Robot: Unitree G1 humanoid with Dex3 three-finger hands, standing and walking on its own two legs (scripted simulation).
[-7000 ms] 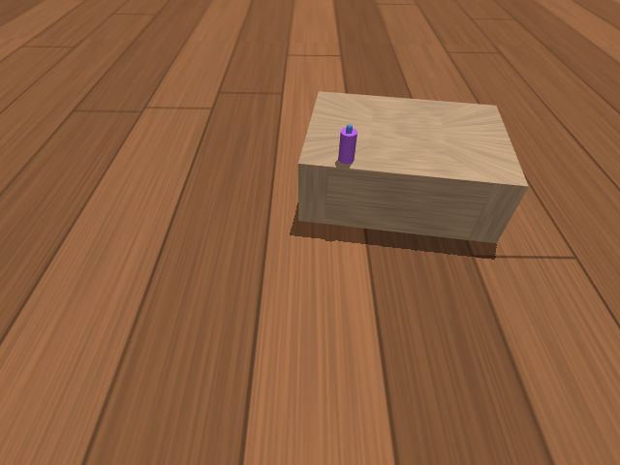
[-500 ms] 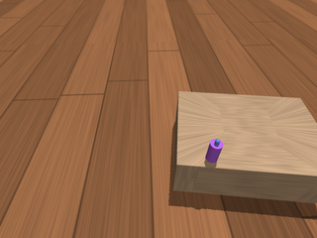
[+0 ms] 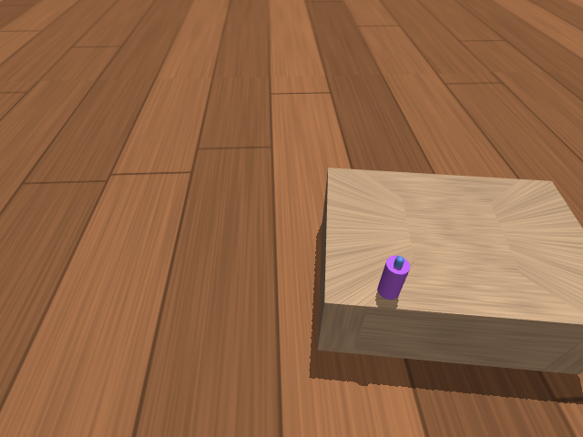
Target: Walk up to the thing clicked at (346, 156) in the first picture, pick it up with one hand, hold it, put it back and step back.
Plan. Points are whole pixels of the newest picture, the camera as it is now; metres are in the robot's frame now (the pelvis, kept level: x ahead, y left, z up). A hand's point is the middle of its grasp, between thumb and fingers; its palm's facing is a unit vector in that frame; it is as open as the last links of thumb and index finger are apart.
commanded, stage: stand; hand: right
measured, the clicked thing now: (394, 274) +0.65 -0.30 -0.37
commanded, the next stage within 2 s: walk up in 0.24 s
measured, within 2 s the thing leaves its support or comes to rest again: neither
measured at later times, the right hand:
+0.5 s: hand out of the picture +0.11 -0.25 -0.15, palm faces -0.03 +0.92 -0.40, open 7.4 cm
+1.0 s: hand out of the picture +0.19 -0.23 -0.18, palm faces +0.10 +0.94 -0.32, open 7.4 cm
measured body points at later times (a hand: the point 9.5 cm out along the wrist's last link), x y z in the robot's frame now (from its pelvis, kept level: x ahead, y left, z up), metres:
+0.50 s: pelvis +0.04 +0.04 -0.01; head +0.06 +0.05 +0.44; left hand +0.06 +0.37 -0.14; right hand +0.11 -0.29 -0.12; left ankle +0.08 +0.16 -0.75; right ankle +0.01 -0.11 -0.75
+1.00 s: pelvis +0.20 +0.04 -0.03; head +0.23 +0.01 +0.42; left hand +0.36 +0.33 -0.12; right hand +0.19 -0.27 -0.16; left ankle +0.11 +0.16 -0.69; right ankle +0.28 -0.08 -0.75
